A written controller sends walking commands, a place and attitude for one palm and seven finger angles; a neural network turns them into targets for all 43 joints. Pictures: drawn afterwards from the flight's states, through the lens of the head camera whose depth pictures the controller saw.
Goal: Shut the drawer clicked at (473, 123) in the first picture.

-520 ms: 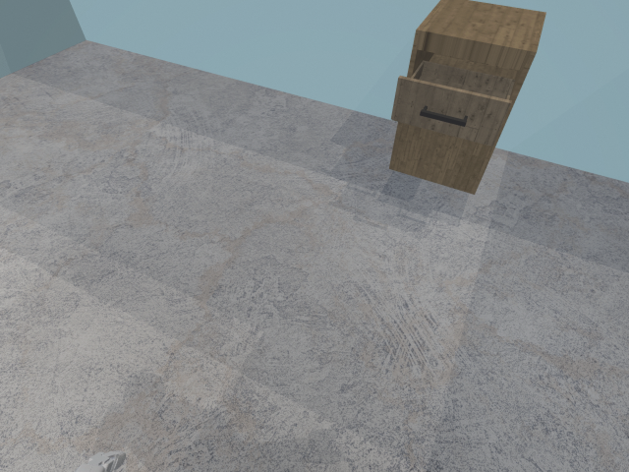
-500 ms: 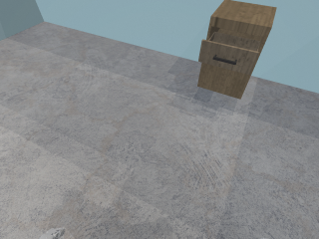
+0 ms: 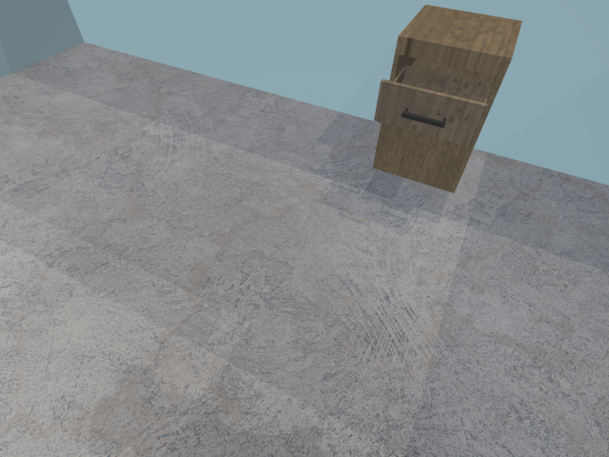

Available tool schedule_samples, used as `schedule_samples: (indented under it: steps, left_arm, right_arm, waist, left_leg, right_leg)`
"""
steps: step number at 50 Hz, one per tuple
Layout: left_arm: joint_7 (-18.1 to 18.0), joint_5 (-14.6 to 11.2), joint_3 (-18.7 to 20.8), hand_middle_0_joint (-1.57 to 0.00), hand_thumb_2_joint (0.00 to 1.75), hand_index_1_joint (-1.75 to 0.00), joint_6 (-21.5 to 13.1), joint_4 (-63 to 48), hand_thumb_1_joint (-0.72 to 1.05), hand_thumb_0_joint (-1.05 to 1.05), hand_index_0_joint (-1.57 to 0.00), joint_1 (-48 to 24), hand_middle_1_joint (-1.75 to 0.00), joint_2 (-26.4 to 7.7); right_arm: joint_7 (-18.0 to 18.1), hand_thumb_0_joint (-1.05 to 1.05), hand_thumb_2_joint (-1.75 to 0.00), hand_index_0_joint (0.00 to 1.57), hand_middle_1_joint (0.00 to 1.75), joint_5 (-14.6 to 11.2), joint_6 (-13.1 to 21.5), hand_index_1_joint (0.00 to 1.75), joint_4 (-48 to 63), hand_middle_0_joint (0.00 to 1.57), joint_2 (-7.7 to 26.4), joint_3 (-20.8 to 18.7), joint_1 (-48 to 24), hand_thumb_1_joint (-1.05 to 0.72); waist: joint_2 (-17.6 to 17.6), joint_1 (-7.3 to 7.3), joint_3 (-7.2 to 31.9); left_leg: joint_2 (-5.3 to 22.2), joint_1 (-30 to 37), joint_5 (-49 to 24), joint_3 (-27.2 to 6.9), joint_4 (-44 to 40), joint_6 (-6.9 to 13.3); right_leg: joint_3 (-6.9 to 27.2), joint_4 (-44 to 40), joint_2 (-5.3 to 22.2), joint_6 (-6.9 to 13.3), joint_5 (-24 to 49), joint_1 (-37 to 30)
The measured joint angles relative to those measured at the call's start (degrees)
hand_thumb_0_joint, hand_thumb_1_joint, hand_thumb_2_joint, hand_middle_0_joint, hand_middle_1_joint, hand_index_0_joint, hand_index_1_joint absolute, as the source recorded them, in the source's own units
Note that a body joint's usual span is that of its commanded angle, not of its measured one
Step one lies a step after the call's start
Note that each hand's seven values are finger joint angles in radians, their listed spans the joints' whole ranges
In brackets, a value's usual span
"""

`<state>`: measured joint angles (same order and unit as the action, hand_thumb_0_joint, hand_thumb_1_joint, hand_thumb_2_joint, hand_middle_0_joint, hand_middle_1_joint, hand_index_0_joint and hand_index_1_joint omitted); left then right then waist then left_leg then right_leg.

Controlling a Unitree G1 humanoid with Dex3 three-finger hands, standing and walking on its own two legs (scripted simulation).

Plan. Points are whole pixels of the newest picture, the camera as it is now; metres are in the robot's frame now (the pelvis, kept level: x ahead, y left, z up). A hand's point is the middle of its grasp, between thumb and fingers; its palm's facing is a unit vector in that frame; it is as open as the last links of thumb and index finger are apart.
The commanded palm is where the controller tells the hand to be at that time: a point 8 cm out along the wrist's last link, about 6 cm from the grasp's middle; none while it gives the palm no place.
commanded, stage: stand and wait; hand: left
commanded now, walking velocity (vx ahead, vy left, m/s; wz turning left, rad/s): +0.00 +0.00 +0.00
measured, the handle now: (424, 117) +1.31 -0.37 -0.26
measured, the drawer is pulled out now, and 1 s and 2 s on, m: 0.25 0.25 0.25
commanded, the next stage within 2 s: look at it before walking up in 0.30 s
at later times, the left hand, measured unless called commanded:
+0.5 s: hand out of the picture +0.06 +0.24 -0.16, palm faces -0.03 -0.95 -0.32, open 7.4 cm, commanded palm none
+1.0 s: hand out of the picture +0.05 +0.25 -0.16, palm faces -0.03 -0.95 -0.33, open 7.3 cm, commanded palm none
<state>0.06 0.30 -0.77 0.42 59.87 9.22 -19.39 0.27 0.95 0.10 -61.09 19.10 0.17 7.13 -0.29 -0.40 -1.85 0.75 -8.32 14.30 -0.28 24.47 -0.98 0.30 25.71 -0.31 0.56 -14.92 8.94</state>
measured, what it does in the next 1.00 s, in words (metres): stands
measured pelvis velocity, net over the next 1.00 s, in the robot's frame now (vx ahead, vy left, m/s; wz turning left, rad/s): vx -0.01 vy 0.01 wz -0.01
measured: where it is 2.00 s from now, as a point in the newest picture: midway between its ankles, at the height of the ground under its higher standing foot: (316, 456)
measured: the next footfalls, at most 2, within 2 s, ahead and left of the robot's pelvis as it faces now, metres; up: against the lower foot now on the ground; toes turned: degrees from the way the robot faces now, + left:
left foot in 1.80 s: +0.38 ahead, +0.06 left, +0.00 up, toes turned -14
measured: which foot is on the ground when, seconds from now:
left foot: down 0.00-1.00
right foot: down 0.00-1.00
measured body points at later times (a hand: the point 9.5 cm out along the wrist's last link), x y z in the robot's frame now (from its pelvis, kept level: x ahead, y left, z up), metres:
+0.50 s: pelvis -0.01 +0.00 +0.00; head -0.01 +0.00 +0.45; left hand +0.06 +0.29 -0.13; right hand +0.06 -0.29 -0.13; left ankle -0.01 +0.13 -0.74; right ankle -0.01 -0.11 -0.74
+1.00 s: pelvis -0.01 +0.01 +0.00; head +0.00 +0.01 +0.45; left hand +0.05 +0.30 -0.13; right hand +0.06 -0.28 -0.13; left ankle -0.01 +0.13 -0.74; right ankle -0.01 -0.11 -0.74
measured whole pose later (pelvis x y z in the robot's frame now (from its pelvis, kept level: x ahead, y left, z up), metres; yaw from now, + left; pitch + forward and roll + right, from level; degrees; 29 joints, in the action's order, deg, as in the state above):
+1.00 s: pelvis -0.01 +0.01 +0.00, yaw +0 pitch -2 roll +0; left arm 0.0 0.5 -0.7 0.0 62.4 9.2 -19.1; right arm 0.1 0.6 0.7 -63.9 18.3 0.3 7.6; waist -0.4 -0.5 -1.8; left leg 0.5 -7.7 12.2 0.2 21.7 -0.6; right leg 0.8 23.0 0.0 0.1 -12.7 8.5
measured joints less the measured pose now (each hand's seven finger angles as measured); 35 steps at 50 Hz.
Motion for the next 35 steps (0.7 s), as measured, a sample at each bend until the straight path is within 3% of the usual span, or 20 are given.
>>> schedule_samples:
  steps: [35]
  left_arm:
    - [0.08,0.15,-0.10,-0.20,0.90,-0.30,-0.42,1.86,0.90,0.00,-0.21,-0.31,-0.30,0.62]
  right_arm:
    - [-0.26,0.00,-0.90,0.20,0.30,-0.18,0.53,0.29,-2.53,0.21,-0.97,0.10,0.59,-0.91]
  waist:
    - [-0.30,0.12,0.14]
  left_leg:
    - [0.00,-0.21,-2.02,0.53,-1.94,0.21]
  right_leg:
    - [0.54,-2.22,0.01,-0.31,2.34,0.26]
